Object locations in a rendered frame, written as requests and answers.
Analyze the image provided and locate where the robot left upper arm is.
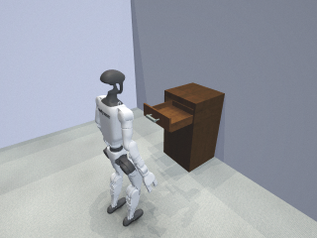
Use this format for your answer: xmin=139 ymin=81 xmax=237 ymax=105
xmin=94 ymin=95 xmax=106 ymax=125

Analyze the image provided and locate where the left robot foot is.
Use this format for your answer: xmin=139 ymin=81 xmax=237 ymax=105
xmin=107 ymin=197 xmax=127 ymax=214

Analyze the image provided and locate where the robot right hand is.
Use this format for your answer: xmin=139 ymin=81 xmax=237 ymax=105
xmin=142 ymin=172 xmax=158 ymax=193

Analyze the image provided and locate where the handle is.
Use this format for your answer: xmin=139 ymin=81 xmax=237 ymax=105
xmin=146 ymin=114 xmax=159 ymax=123

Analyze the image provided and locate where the robot left shin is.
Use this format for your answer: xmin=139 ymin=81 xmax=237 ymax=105
xmin=109 ymin=174 xmax=123 ymax=207

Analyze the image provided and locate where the robot right upper arm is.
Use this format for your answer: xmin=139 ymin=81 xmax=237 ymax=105
xmin=117 ymin=106 xmax=135 ymax=152

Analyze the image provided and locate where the cabinet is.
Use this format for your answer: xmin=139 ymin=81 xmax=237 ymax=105
xmin=163 ymin=82 xmax=225 ymax=173

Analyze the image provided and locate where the right robot forearm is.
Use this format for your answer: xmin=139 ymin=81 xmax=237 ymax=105
xmin=128 ymin=141 xmax=149 ymax=177

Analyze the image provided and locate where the drawer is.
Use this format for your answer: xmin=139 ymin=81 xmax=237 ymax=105
xmin=143 ymin=100 xmax=194 ymax=133

